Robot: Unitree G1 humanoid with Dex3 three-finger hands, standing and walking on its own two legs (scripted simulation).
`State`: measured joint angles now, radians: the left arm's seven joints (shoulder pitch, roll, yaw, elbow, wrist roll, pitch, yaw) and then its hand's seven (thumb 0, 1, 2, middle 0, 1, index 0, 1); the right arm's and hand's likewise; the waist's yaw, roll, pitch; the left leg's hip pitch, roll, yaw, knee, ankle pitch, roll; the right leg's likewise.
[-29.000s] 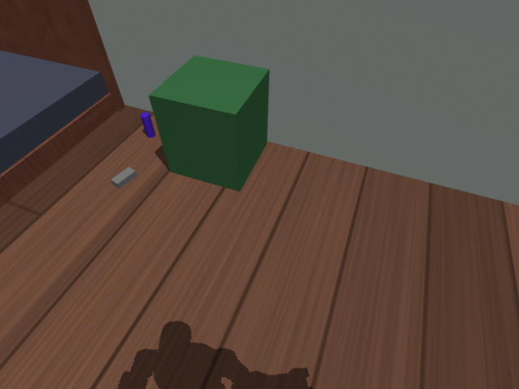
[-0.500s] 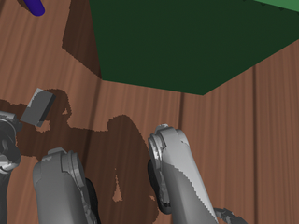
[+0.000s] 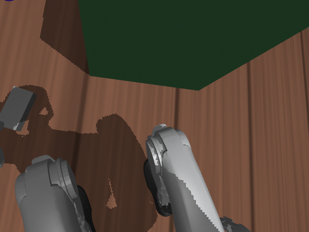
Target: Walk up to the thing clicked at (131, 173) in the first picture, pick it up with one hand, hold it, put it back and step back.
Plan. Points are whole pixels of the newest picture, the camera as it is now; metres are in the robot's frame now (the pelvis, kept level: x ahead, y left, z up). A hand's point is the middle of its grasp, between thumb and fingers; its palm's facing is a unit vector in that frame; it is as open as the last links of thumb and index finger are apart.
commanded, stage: approach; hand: left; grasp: from above
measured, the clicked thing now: (17, 109) +0.48 +0.28 -0.31
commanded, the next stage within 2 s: rest palm in 1.08 s
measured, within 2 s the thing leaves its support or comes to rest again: neither
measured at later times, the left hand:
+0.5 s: hand (10, 98) +0.49 +0.26 -0.22, palm faces -0.10 -0.43 -0.90, open 14.2 cm
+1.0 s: hand out of the picture +0.45 +0.32 -0.19, palm faces -0.09 -0.42 -0.90, open 14.1 cm
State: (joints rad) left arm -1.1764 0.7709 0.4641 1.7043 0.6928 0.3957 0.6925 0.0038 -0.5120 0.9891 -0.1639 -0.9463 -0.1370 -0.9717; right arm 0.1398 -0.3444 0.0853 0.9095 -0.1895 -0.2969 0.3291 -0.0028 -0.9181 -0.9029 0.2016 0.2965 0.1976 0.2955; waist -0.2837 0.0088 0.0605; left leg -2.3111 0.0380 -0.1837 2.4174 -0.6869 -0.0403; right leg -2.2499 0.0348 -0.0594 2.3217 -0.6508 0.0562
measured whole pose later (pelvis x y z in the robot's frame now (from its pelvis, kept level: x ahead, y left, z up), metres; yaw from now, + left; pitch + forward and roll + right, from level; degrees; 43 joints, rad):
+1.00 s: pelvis +0.00 +0.01 +0.00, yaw -4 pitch +29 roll -12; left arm -1.27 0.90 0.34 1.76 0.55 0.49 0.76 0.00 -0.54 0.97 -0.09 -1.05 -0.09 -1.05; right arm 0.18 -0.38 0.22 0.79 -0.15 -0.28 0.43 0.00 -0.93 -0.90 0.20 0.30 0.20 0.30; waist -0.37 -0.04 0.14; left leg -2.30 0.04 -0.26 2.45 -0.70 -0.04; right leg -2.19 0.05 -0.12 2.30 -0.64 0.07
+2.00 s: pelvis +0.00 +0.01 -0.01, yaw -5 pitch +27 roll -15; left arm -1.30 1.03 0.33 1.81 0.52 0.36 0.83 0.00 -0.57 1.05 -0.11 -0.97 -0.07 -1.01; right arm 0.09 -0.42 0.36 0.71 -0.22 -0.33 0.42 -0.01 -0.92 -0.91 0.20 0.30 0.20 0.30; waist -0.45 -0.14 0.29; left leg -2.28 0.02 -0.32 2.51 -0.73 -0.05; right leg -2.16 0.05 -0.17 2.32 -0.66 0.07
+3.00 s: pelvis +0.00 +0.01 -0.01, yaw -6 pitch +26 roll -16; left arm -1.29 1.05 0.32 1.79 0.50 0.36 0.85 0.00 -0.27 0.89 -0.32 -0.79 -0.28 -0.83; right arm 0.11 -0.44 0.39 0.66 -0.21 -0.32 0.42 -0.01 -0.90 -0.90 0.20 0.30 0.20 0.30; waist -0.47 -0.17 0.32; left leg -2.26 0.02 -0.35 2.53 -0.75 -0.05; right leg -2.14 0.05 -0.19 2.32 -0.67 0.07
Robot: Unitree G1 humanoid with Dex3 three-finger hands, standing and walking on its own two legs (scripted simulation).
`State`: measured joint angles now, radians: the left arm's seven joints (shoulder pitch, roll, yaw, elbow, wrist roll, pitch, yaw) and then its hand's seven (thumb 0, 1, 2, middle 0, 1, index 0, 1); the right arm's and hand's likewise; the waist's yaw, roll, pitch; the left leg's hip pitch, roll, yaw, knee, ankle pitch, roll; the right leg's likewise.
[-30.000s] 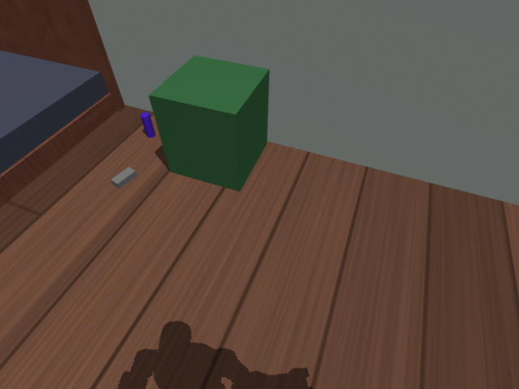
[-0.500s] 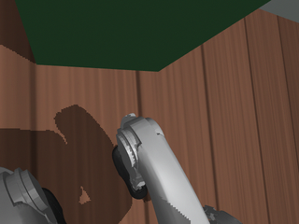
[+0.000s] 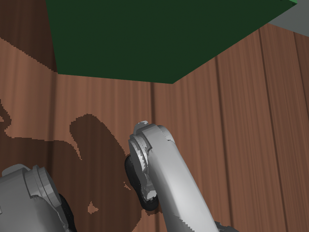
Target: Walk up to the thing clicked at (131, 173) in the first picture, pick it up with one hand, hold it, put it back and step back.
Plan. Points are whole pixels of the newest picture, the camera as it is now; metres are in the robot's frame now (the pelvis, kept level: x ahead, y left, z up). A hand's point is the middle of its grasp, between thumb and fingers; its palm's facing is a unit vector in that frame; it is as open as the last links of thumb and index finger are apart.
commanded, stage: approach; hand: left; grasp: from above
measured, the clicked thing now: out of the picture +0.47 +0.31 -0.31
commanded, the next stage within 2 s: rest palm in 0.08 s
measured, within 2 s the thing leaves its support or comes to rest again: neither
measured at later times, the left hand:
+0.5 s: hand out of the picture +0.47 +0.30 -0.23, palm faces -0.06 -0.43 -0.90, open 14.4 cm
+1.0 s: hand out of the picture +0.46 +0.32 -0.26, palm faces -0.04 -0.44 -0.90, open 14.3 cm
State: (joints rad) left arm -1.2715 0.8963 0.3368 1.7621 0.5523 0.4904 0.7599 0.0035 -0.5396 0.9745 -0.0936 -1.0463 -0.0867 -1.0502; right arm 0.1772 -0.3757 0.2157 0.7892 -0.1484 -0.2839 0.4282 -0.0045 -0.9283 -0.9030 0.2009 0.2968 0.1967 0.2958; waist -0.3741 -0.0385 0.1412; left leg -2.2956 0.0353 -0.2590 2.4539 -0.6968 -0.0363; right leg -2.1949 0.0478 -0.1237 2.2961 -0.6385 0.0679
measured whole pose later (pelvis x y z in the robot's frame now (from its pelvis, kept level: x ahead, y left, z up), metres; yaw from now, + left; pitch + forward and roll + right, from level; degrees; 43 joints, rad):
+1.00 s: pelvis +0.00 +0.00 -0.01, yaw -2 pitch +27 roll -15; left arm -1.30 1.03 0.33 1.81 0.52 0.36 0.83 0.00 -0.57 1.05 -0.11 -0.97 -0.07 -1.01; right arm 0.09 -0.42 0.36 0.71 -0.22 -0.33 0.42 -0.01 -0.92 -0.91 0.20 0.30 0.20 0.30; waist -0.45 -0.14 0.29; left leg -2.28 0.02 -0.32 2.51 -0.73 -0.05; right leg -2.16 0.05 -0.17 2.32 -0.66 0.07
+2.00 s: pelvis +0.00 +0.00 -0.01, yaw -2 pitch +26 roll -16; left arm -1.29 1.05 0.32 1.79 0.50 0.36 0.85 0.00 -0.27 0.89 -0.32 -0.79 -0.28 -0.83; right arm 0.11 -0.44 0.39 0.66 -0.21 -0.32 0.42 -0.01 -0.90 -0.90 0.20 0.30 0.20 0.30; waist -0.47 -0.17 0.32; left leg -2.26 0.02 -0.35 2.53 -0.75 -0.05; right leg -2.14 0.05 -0.19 2.32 -0.67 0.07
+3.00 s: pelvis +0.00 +0.00 -0.01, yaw -2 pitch +25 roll -16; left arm -1.25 1.02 0.33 1.77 0.49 0.35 0.84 0.00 0.06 0.62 -0.61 -0.54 -0.58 -0.57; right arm 0.07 -0.44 0.39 0.66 -0.22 -0.30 0.42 0.00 -0.89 -0.89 0.20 0.30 0.20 0.29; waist -0.47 -0.16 0.32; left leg -2.26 0.02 -0.34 2.54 -0.75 -0.05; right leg -2.14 0.05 -0.19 2.34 -0.67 0.07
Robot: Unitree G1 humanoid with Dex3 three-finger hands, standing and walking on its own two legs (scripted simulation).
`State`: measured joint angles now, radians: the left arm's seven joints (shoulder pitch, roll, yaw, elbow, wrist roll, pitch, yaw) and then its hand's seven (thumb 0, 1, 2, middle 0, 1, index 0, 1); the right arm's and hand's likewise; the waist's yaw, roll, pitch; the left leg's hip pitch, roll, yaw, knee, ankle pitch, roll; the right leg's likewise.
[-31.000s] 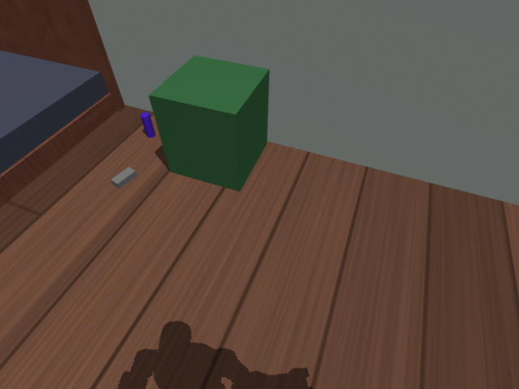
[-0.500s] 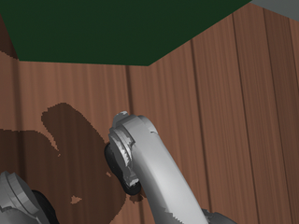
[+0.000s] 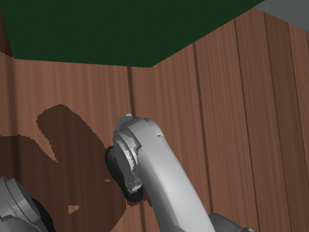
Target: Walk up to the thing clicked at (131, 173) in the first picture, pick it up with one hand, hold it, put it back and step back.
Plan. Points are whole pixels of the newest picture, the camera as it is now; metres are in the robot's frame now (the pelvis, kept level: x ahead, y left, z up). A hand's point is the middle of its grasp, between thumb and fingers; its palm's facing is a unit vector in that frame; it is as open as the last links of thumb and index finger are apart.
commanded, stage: rest palm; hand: left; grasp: from above
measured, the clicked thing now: out of the picture +0.45 +0.32 -0.30
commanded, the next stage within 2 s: close in 0.28 s
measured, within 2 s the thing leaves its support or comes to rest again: neither
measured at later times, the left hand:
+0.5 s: hand out of the picture +0.44 +0.32 -0.27, palm faces -0.02 -0.44 -0.90, open 13.9 cm
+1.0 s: hand out of the picture +0.45 +0.32 -0.27, palm faces -0.04 -0.45 -0.89, open 12.5 cm
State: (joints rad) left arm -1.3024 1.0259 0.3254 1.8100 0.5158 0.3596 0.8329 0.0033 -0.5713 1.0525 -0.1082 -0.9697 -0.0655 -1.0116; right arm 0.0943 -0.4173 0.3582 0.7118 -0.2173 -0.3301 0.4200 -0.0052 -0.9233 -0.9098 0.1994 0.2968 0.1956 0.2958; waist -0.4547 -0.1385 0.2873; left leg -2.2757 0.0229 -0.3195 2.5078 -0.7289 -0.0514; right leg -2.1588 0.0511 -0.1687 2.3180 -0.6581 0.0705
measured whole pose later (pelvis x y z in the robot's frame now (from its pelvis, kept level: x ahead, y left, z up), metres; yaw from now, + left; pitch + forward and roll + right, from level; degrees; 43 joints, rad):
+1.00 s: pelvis +0.00 +0.00 +0.00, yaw -1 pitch +26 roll -16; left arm -1.29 1.05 0.32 1.79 0.50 0.36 0.85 0.00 -0.27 0.89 -0.32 -0.79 -0.28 -0.83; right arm 0.11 -0.44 0.39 0.66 -0.21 -0.32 0.42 -0.01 -0.90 -0.90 0.20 0.30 0.20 0.30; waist -0.47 -0.17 0.32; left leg -2.26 0.02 -0.35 2.53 -0.75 -0.05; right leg -2.14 0.05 -0.19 2.32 -0.67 0.07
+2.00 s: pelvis +0.00 +0.00 -0.01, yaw -1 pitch +25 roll -16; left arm -1.25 1.02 0.33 1.77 0.49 0.35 0.84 0.00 0.06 0.62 -0.61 -0.54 -0.58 -0.57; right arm 0.07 -0.44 0.39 0.66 -0.22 -0.30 0.42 0.00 -0.89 -0.89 0.20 0.30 0.20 0.29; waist -0.47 -0.16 0.32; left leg -2.26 0.02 -0.34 2.54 -0.75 -0.05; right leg -2.14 0.05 -0.19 2.34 -0.67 0.07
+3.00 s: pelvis +0.00 +0.00 +0.00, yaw +0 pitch +25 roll -16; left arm -1.25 1.00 0.32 1.78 0.48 0.35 0.86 0.00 0.20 0.50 -0.69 -0.42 -0.74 -0.46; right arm 0.08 -0.44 0.37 0.67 -0.23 -0.31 0.42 -0.01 -0.88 -0.89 0.20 0.30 0.20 0.29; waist -0.47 -0.15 0.32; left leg -2.26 0.01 -0.34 2.54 -0.75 -0.05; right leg -2.13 0.04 -0.18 2.34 -0.68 0.07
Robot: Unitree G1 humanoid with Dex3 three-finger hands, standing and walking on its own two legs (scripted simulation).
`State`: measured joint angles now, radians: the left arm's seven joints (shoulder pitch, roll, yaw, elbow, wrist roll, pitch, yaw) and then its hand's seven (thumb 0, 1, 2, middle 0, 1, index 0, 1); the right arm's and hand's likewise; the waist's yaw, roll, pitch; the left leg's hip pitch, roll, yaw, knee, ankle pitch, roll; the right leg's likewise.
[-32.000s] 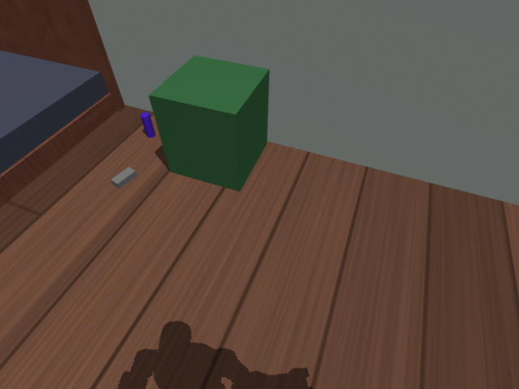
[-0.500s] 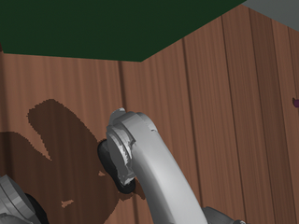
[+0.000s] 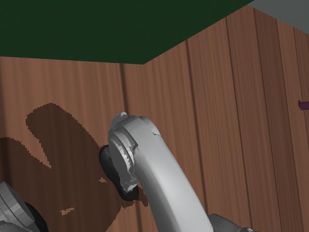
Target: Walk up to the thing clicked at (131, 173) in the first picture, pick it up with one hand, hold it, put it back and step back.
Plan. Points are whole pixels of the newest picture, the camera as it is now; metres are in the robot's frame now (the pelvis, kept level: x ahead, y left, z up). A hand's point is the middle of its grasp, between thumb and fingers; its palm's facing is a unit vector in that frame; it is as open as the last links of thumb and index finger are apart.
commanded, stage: close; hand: left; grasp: from above
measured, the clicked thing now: out of the picture +0.45 +0.32 -0.30
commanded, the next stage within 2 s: none
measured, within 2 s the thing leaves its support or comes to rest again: neither
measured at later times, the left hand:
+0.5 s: hand out of the picture +0.44 +0.32 -0.28, palm faces -0.03 -0.45 -0.89, open 11.1 cm
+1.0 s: hand out of the picture +0.44 +0.32 -0.27, palm faces -0.03 -0.46 -0.89, open 10.0 cm
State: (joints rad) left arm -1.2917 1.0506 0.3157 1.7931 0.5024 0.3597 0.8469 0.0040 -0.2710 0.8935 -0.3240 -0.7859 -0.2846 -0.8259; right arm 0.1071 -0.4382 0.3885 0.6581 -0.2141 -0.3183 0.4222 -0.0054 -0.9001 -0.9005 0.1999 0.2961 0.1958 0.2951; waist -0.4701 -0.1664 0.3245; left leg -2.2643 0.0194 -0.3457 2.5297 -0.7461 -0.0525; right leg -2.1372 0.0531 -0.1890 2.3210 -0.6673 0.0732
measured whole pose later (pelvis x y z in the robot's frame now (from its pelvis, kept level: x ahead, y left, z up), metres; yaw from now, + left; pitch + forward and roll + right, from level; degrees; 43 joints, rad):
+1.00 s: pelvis +0.00 +0.00 +0.00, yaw +0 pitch +25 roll -16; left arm -1.25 1.02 0.33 1.77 0.49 0.35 0.84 0.00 0.06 0.62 -0.61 -0.54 -0.58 -0.57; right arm 0.07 -0.44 0.39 0.66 -0.22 -0.30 0.42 0.00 -0.89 -0.89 0.20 0.30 0.20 0.29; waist -0.47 -0.16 0.32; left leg -2.26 0.02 -0.34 2.54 -0.75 -0.05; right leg -2.14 0.05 -0.19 2.34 -0.67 0.07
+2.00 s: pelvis +0.00 +0.00 +0.00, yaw +1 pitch +25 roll -16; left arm -1.25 1.00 0.32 1.78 0.48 0.35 0.86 0.00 0.20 0.50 -0.69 -0.42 -0.74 -0.46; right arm 0.08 -0.44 0.37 0.67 -0.23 -0.31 0.42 -0.01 -0.88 -0.89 0.20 0.30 0.20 0.29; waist -0.47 -0.15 0.32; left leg -2.26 0.01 -0.34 2.54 -0.75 -0.05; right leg -2.13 0.04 -0.18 2.34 -0.68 0.07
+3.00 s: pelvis +0.00 +0.00 +0.00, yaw +1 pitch +26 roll -15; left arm -1.28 0.99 0.30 1.78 0.47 0.35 0.84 0.00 0.23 0.46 -0.69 -0.37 -0.67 -0.39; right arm 0.07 -0.44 0.36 0.68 -0.22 -0.28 0.43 0.00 -0.88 -0.89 0.20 0.30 0.20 0.29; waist -0.46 -0.14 0.32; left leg -2.27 0.01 -0.33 2.54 -0.75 -0.06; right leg -2.15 0.03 -0.18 2.35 -0.69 0.06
